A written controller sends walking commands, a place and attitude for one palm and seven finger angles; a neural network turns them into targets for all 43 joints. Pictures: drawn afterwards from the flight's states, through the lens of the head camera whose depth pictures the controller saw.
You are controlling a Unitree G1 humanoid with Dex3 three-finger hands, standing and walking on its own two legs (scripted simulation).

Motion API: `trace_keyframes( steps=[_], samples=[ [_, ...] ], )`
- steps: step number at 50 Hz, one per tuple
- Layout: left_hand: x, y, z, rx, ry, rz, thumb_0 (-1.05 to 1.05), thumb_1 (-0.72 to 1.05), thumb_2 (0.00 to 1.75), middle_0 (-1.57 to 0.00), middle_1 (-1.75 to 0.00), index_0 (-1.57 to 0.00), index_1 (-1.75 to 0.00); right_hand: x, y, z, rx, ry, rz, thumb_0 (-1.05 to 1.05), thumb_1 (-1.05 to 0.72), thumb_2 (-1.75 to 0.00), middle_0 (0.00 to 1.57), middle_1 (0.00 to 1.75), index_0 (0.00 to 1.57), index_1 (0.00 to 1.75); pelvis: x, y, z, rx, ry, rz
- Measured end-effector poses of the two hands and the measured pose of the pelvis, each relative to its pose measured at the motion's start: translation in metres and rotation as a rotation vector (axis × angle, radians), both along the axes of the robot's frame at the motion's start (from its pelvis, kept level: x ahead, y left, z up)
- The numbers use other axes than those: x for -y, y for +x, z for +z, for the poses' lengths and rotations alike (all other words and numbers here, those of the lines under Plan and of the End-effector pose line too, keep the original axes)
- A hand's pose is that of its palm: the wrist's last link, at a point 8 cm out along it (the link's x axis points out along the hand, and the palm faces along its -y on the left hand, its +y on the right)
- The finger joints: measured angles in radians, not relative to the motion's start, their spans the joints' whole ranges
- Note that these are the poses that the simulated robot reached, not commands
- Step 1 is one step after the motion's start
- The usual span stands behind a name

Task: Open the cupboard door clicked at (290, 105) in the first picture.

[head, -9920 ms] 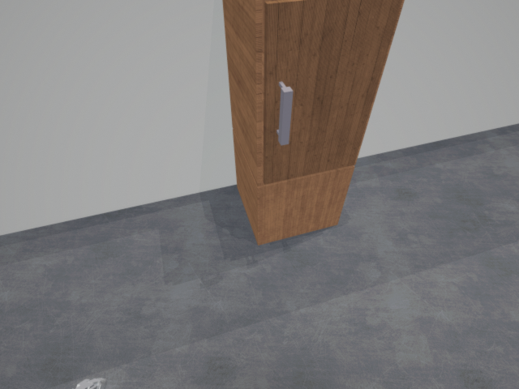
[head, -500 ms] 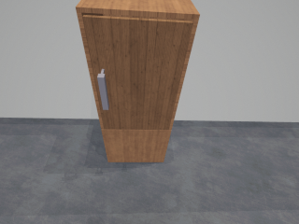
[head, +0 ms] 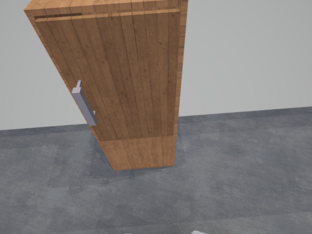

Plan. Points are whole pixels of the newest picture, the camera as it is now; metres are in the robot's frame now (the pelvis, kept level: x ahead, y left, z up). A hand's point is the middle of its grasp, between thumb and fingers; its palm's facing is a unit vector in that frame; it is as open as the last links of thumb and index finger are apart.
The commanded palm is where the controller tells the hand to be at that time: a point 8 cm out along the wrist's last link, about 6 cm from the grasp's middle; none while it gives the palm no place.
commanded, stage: come to a stop and stand still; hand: left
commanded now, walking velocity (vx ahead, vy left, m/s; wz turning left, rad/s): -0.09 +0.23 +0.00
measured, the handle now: (86, 103) +0.53 +0.28 -0.03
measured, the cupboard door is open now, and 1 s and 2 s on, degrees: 0 0 0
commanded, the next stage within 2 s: look again from close up in 0.80 s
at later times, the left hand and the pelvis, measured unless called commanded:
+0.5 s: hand out of the picture -0.02 +0.22 -0.16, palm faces +0.06 -0.98 -0.19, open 7.4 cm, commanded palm none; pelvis -0.03 +0.03 +0.02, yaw +1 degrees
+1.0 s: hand out of the picture -0.03 +0.20 -0.17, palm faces +0.04 -0.98 -0.19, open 7.3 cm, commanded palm none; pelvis -0.04 +0.03 +0.01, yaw +0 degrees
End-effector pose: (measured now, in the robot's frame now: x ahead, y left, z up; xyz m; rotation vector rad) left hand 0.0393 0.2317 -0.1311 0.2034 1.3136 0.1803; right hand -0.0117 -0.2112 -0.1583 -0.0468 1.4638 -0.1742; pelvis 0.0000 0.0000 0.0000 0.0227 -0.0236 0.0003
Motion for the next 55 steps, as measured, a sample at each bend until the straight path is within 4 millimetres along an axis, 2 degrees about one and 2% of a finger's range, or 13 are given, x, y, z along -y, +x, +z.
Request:
trace_keyframes(
  steps=[7,13,16,22,27,32,36,40,48,55],
  samples=[
    [-0.007,0.002,0.011,0.069,0.022,0.023,0.0,0.92,0.89,-0.2,-0.3,-0.21,-0.3,0.017,0.032,0.008,0.086,-0.036,0.07,0.0,-0.91,-0.9,0.2,0.3,0.2,0.3,-0.004,-0.018,0.005,-0.011,0.013,0.013],
    [-0.031,-0.013,0.002,0.101,-0.001,0.03,0.0,0.91,0.89,-0.2,-0.3,-0.21,-0.3,0.012,0.048,0.025,0.218,-0.095,0.114,0.0,-0.91,-0.9,0.2,0.3,0.2,0.3,-0.021,-0.035,0.002,-0.015,-0.001,0.008],
    [-0.044,-0.025,-0.007,0.086,-0.026,0.043,0.0,0.91,0.9,-0.2,-0.3,-0.21,-0.3,0.001,0.037,0.031,0.247,-0.121,0.117,0.0,-0.91,-0.9,0.2,0.3,0.2,0.3,-0.031,-0.04,0.0,-0.006,-0.015,0.007],
    [-0.047,-0.055,-0.001,0.013,-0.06,0.061,0.0,0.91,0.9,-0.19,-0.3,-0.2,-0.3,-0.022,0.006,0.039,0.166,-0.097,0.112,0.0,-0.92,-0.9,0.2,0.3,0.2,0.3,-0.036,-0.035,0.015,-0.017,-0.026,0.016],
    [-0.034,-0.076,0.0,-0.084,-0.062,0.049,0.0,0.91,0.9,-0.19,-0.3,-0.2,-0.3,-0.024,-0.016,0.031,0.097,-0.068,0.074,0.01,-0.92,-0.9,0.2,0.3,0.2,0.3,-0.031,-0.031,0.014,-0.028,-0.008,0.006],
    [-0.014,-0.083,0.001,-0.115,-0.05,0.012,0.0,0.91,0.9,-0.19,-0.3,-0.2,-0.3,-0.017,-0.033,0.018,0.041,-0.036,0.058,0.01,-0.92,-0.9,0.2,0.3,0.2,0.3,-0.022,-0.032,0.009,-0.028,-0.02,0.002],
    [-0.001,-0.08,-0.003,-0.08,-0.063,0.017,0.0,0.91,0.9,-0.19,-0.3,-0.2,-0.3,-0.009,-0.034,0.019,0.042,-0.052,0.064,0.01,-0.91,-0.9,0.2,0.3,0.2,0.3,-0.017,-0.029,0.007,-0.034,-0.036,0.015],
    [0.0,-0.078,-0.008,-0.056,-0.071,0.028,0.02,0.93,0.9,-0.2,-0.3,-0.2,-0.3,-0.004,-0.026,0.021,0.074,-0.078,0.061,0.01,-0.91,-0.9,0.2,0.3,0.2,0.3,-0.017,-0.027,0.005,-0.017,-0.036,0.014],
    [-0.014,-0.072,-0.008,0.007,-0.067,0.023,0.01,0.93,0.9,-0.2,-0.3,-0.2,-0.3,-0.011,-0.003,0.026,0.174,-0.094,0.071,0.01,-0.92,-0.9,0.2,0.3,0.2,0.3,-0.027,-0.035,0.007,0.015,-0.036,0.004],
    [-0.03,-0.076,-0.004,0.039,-0.061,0.015,0.01,0.92,0.9,-0.2,-0.3,-0.2,-0.3,-0.021,-0.005,0.032,0.205,-0.095,0.089,0.01,-0.93,-0.9,0.2,0.3,0.2,0.3,-0.039,-0.048,0.01,0.025,-0.035,0.0]
  ],
)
